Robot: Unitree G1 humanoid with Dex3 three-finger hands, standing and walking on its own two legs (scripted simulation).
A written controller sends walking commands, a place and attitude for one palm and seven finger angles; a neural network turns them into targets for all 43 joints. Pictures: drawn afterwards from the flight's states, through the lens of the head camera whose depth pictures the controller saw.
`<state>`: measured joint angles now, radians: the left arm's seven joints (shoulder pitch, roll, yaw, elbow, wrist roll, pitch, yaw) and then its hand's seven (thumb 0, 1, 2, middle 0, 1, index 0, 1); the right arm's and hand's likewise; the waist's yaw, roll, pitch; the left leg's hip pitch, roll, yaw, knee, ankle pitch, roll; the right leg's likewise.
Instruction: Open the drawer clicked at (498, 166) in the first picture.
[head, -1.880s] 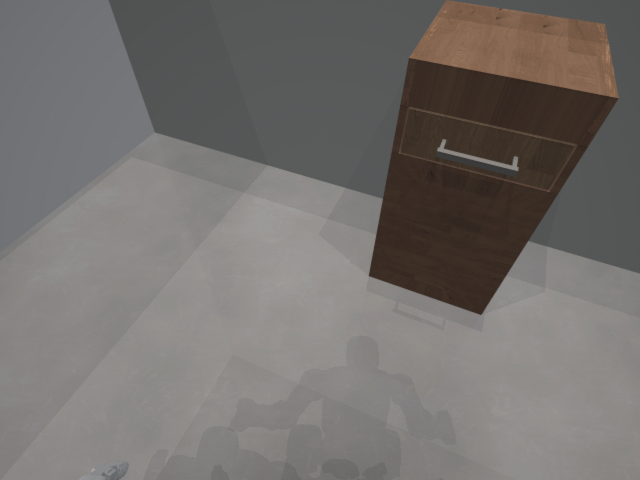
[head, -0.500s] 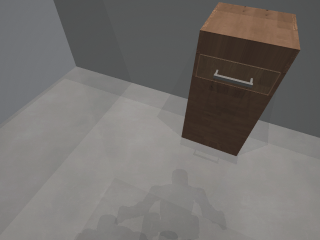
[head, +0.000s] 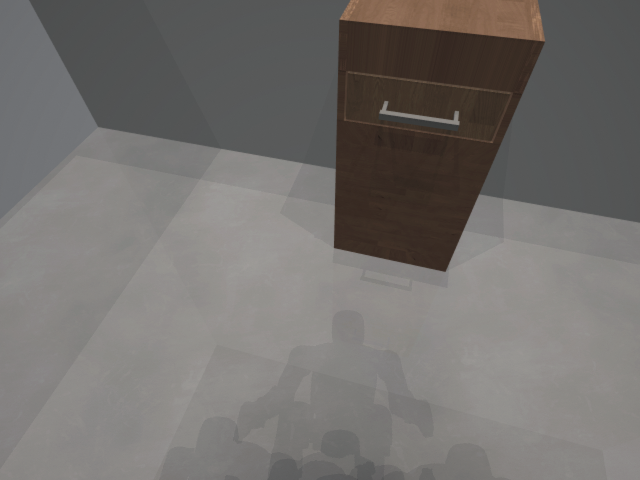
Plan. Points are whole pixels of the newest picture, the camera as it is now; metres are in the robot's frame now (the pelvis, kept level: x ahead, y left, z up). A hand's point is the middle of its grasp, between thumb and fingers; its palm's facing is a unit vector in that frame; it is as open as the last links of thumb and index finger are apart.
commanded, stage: walk to a spot facing it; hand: left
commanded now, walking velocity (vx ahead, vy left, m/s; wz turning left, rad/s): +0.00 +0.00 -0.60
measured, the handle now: (419, 115) +0.94 -0.16 -0.09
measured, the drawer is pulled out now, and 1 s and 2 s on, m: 0.00 0.00 0.00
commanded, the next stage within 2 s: none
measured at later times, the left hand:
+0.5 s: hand out of the picture +0.08 +0.22 -0.16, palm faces -0.16 -0.96 -0.24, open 7.4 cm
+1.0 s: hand (249, 440) +0.19 +0.13 -0.15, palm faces -0.56 -0.79 -0.25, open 7.4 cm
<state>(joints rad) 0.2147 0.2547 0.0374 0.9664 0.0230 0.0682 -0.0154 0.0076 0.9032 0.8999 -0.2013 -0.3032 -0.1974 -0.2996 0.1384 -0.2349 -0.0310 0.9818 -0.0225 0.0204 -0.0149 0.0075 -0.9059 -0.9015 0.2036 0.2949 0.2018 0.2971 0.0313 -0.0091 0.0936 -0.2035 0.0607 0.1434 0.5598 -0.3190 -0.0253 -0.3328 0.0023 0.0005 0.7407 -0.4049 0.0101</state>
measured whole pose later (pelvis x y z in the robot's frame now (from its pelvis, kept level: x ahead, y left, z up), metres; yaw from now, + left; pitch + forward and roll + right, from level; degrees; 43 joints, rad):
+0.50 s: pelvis -0.01 +0.02 +0.01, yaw -15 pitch +2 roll +0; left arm 0.25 0.24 0.08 0.92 0.03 0.06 0.00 0.01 0.90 0.90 -0.21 -0.30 -0.20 -0.30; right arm 0.12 -0.22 -0.06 0.91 0.00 0.02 -0.03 0.01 -0.91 -0.90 0.20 0.29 0.20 0.30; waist 0.05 -0.04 0.03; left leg -0.31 0.01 -0.01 0.64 -0.37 -0.05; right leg -0.34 0.11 0.20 0.48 -0.17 -0.02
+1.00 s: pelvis -0.02 +0.03 -0.01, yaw -34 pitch +1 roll -1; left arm 0.13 0.23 0.06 0.88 0.02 0.04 -0.03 0.01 0.90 0.90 -0.20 -0.30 -0.20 -0.30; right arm 0.28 -0.24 -0.06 0.95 -0.02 0.04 -0.01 0.01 -0.91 -0.90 0.20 0.30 0.20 0.30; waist -0.03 0.04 0.09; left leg -0.32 0.17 0.18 0.83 -0.49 -0.06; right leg -0.31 -0.02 -0.06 0.62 -0.31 0.00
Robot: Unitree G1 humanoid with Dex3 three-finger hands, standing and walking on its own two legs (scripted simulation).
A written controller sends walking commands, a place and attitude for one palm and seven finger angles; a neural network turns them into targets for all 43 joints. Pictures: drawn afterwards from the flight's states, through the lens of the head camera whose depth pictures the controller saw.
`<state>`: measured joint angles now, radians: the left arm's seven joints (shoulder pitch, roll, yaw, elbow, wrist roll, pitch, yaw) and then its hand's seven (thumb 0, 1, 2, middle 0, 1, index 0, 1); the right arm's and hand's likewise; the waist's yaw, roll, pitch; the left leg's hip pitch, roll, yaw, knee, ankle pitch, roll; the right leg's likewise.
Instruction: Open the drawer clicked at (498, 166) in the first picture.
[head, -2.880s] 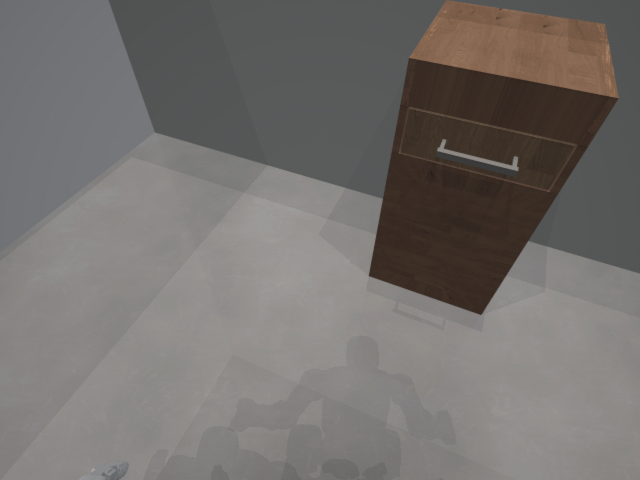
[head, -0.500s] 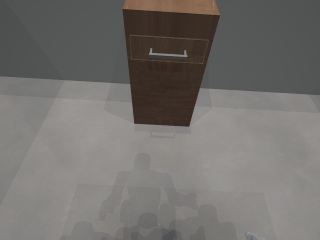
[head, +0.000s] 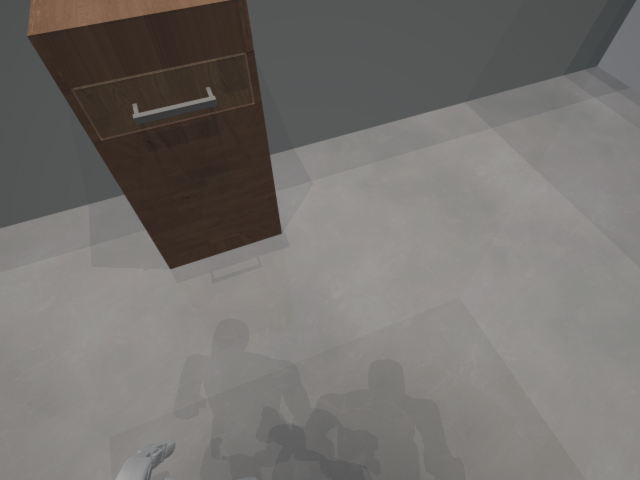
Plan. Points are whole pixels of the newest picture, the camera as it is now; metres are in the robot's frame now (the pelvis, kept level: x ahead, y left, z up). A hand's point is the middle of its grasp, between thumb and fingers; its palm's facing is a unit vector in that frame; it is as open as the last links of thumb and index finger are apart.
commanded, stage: walk to a spot facing it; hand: left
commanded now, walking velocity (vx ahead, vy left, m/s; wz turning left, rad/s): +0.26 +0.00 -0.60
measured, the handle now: (174, 104) +0.90 +0.38 -0.09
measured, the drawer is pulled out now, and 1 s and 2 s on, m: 0.00 0.00 0.00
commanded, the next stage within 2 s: none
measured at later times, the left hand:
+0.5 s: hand (167, 448) +0.18 +0.24 -0.16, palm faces -0.22 -0.96 -0.15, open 7.4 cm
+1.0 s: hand (285, 309) +0.40 +0.08 -0.16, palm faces -0.52 -0.82 -0.22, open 7.4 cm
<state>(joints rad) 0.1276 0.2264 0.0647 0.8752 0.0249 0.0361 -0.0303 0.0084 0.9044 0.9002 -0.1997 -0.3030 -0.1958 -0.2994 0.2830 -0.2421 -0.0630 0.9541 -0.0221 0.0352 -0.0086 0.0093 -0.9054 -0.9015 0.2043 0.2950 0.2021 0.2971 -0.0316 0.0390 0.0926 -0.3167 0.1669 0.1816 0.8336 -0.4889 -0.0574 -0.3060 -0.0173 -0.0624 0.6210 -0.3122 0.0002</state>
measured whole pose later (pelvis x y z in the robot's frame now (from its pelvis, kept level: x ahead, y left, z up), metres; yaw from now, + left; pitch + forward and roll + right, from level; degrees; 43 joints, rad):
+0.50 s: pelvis +0.09 +0.05 +0.02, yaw -17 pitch +0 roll -3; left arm 0.28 0.26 0.11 0.97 0.04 0.06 -0.05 0.01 0.90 0.90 -0.20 -0.30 -0.20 -0.30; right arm 0.29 -0.17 -0.01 0.92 -0.03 -0.04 -0.02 0.01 -0.91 -0.90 0.20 0.29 0.20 0.30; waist 0.02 -0.06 0.01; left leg -0.17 0.08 0.20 0.49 -0.31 0.03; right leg -0.50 -0.01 0.00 1.14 -0.32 0.04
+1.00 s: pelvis +0.19 -0.01 +0.00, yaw -33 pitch -1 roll -1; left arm 0.11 0.20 0.07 0.90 0.02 0.01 0.01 0.00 0.90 0.90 -0.20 -0.30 -0.20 -0.30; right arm 0.27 -0.17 -0.06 0.99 -0.02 0.05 -0.02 0.01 -0.91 -0.90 0.20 0.29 0.20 0.30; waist -0.03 0.01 0.12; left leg -0.42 0.13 0.08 1.25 -0.48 -0.07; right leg -0.35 0.04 -0.09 0.63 -0.27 -0.07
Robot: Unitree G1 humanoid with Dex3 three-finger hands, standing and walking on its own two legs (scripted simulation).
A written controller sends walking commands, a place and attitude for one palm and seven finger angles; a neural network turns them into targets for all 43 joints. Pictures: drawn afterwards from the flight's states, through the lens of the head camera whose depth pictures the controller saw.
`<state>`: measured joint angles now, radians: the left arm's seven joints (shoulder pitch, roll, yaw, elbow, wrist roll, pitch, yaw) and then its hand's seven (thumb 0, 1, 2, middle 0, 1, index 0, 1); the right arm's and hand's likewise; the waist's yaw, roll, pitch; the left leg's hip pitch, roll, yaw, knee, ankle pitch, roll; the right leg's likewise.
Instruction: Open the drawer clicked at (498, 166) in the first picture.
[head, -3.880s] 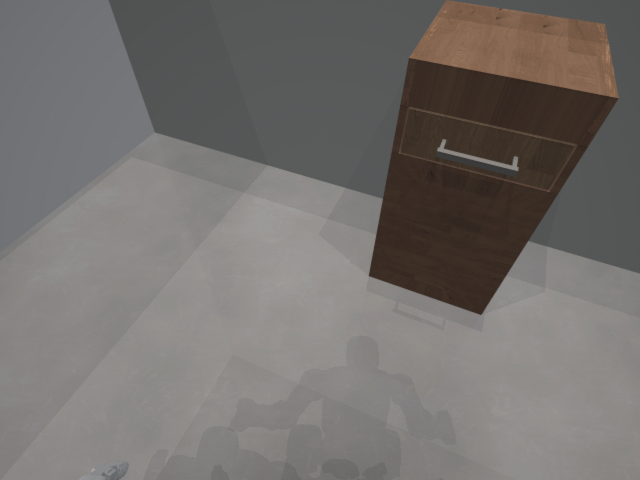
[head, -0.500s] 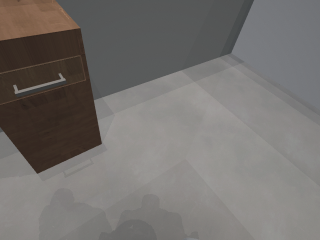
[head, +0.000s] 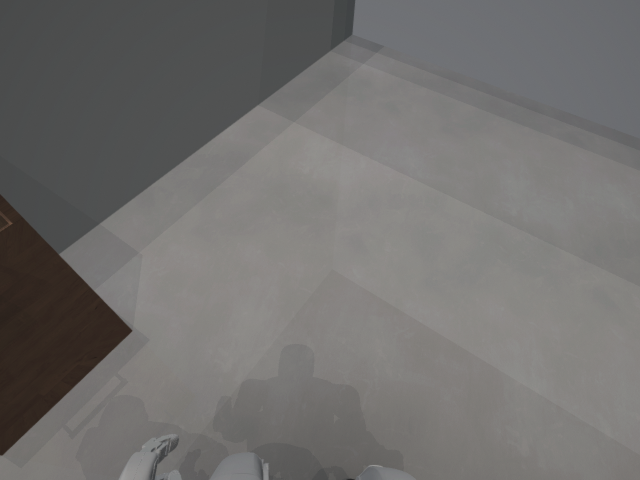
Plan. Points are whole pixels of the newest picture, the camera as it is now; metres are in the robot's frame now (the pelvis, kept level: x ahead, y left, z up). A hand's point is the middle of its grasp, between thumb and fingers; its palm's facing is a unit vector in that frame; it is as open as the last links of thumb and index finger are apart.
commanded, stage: walk to a spot facing it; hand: left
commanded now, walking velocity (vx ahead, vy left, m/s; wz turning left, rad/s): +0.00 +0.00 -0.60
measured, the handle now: out of the picture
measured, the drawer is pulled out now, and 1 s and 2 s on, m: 0.00 0.00 0.00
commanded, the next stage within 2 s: turn to face it in 1.70 s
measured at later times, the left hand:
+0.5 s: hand (130, 453) +0.17 +0.28 -0.16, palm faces -0.21 -0.96 -0.19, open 7.4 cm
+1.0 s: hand (252, 389) +0.25 +0.11 -0.12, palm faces -0.57 -0.78 -0.27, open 7.4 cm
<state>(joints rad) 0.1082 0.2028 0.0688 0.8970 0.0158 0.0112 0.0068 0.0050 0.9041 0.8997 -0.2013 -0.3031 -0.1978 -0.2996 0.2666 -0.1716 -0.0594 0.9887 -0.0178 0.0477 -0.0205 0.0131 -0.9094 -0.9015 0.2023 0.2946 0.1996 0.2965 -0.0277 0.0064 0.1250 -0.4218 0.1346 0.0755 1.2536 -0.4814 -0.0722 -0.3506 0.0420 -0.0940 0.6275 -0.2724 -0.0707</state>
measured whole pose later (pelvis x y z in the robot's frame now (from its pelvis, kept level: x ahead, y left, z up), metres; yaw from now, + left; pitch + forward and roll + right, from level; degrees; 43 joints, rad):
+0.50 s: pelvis +0.05 +0.08 +0.02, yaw -18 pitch +0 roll -3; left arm 0.23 0.28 0.12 0.90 0.03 0.08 -0.03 0.01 0.91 0.90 -0.20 -0.30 -0.20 -0.30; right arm 0.20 -0.16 -0.02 0.87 -0.03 0.00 -0.02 0.01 -0.91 -0.90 0.20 0.29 0.20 0.30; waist 0.03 -0.05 0.06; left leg -0.24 0.10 0.19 0.50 -0.27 0.03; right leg -0.52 -0.01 0.01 1.23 -0.38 0.08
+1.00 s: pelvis +0.03 +0.03 +0.02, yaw -36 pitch +1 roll +1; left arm 0.12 0.19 0.06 0.90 0.02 0.02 0.00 0.01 0.90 0.90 -0.20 -0.30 -0.20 -0.30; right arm 0.25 -0.24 -0.07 0.96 -0.03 0.06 -0.01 0.01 -0.91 -0.90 0.20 0.29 0.20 0.30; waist -0.04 0.05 0.07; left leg -0.49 0.14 0.06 1.10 -0.38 -0.11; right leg -0.23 0.03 -0.03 0.50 -0.28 -0.06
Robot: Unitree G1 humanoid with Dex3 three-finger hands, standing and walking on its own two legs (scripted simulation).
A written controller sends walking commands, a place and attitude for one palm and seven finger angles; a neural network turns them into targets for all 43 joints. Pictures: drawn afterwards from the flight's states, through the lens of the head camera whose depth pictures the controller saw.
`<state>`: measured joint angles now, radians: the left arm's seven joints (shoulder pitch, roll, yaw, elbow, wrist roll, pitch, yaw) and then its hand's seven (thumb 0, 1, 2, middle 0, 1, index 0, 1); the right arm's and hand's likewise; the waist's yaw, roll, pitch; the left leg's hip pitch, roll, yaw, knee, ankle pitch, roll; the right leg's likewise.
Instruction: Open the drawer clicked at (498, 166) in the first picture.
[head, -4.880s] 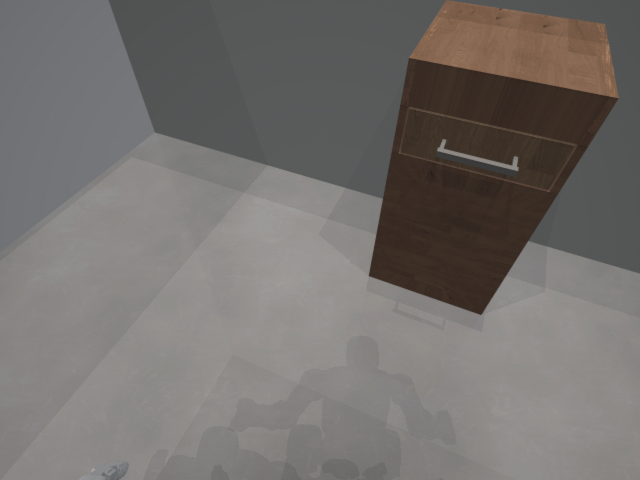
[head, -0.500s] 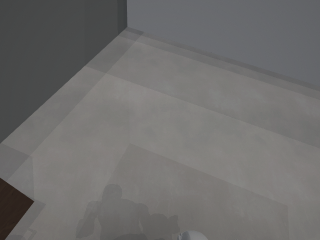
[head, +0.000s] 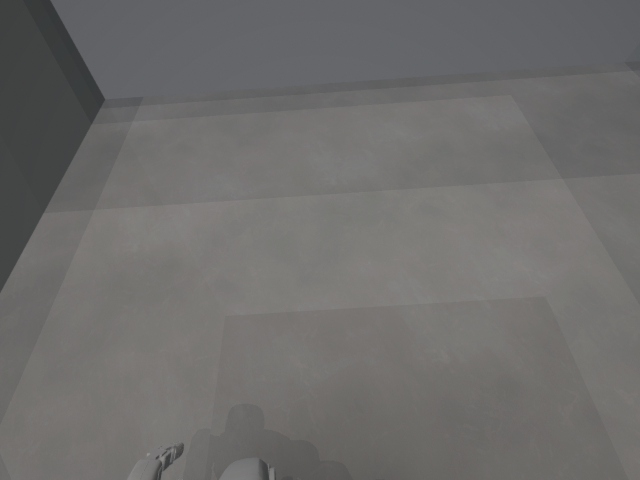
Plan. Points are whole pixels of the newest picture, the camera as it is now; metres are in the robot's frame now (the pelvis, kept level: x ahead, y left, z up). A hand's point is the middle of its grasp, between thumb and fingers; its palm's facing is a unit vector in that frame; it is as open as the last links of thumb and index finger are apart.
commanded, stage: walk to a spot facing it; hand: left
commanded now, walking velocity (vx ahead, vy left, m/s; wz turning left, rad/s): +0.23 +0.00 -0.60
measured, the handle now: out of the picture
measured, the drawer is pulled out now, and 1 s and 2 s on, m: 0.00 0.00 0.00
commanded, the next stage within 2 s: turn to face it in 0.70 s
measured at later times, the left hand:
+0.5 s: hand out of the picture +0.15 +0.26 -0.18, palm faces -0.19 -0.96 -0.19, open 7.4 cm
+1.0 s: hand (297, 333) +0.36 +0.06 -0.15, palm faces -0.53 -0.81 -0.24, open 7.4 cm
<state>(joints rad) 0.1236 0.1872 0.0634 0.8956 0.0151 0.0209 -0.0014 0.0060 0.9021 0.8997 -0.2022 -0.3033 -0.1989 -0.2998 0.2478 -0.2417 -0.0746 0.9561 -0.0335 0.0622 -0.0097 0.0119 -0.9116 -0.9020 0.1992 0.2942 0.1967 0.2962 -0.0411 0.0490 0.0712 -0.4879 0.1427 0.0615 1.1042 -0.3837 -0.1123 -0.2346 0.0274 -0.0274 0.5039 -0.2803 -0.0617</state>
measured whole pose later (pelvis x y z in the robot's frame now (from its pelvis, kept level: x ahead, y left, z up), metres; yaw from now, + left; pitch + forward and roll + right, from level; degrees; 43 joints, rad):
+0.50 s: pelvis +0.09 +0.05 +0.00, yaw -18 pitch +0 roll -1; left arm 0.32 0.26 0.11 0.99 0.03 0.06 -0.04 0.01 0.90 0.90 -0.20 -0.30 -0.20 -0.30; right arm 0.17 -0.18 -0.02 0.87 -0.03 -0.01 -0.02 0.01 -0.91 -0.90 0.20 0.29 0.20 0.30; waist 0.06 -0.05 0.05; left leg -0.23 0.09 0.17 0.51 -0.27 0.01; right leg -0.45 -0.01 -0.01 1.12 -0.42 0.04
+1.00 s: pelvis +0.14 -0.02 +0.00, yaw -30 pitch +1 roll +0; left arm 0.07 0.17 0.03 0.92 0.03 0.00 0.01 0.01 0.90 0.90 -0.20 -0.30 -0.20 -0.30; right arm 0.28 -0.23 -0.05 1.01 -0.02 0.05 -0.02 0.01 -0.91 -0.90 0.20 0.29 0.20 0.30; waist -0.07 0.05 0.07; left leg -0.44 0.11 0.05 1.05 -0.43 -0.07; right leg -0.26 -0.01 -0.12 0.54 -0.29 -0.04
